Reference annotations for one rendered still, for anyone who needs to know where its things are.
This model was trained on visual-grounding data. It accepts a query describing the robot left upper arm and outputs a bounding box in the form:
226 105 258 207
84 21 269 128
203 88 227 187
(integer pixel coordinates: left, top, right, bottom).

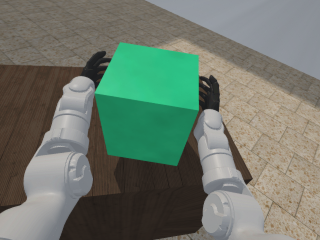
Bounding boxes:
0 151 93 240

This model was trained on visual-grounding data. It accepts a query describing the right robot forearm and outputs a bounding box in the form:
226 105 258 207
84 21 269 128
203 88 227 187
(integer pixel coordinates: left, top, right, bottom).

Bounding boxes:
193 109 265 223

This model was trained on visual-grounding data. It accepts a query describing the left robot forearm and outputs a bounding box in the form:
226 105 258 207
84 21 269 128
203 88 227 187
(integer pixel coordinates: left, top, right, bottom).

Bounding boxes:
23 76 95 195

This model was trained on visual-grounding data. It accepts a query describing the pedestal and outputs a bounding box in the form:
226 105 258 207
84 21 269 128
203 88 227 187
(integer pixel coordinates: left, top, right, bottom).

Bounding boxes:
0 64 253 240

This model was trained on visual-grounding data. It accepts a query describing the robot right hand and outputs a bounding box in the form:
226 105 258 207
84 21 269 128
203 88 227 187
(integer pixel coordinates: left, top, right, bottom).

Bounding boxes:
198 75 220 112

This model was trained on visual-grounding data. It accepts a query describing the carton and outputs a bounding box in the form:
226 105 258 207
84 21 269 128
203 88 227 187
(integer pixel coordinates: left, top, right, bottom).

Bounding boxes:
94 42 199 166

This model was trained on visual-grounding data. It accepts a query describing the robot left hand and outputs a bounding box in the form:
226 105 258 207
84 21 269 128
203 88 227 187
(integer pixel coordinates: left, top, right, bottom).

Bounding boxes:
80 51 112 89

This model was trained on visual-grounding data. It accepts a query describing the robot right upper arm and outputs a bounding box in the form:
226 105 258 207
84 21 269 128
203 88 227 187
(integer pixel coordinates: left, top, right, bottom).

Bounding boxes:
201 190 296 240

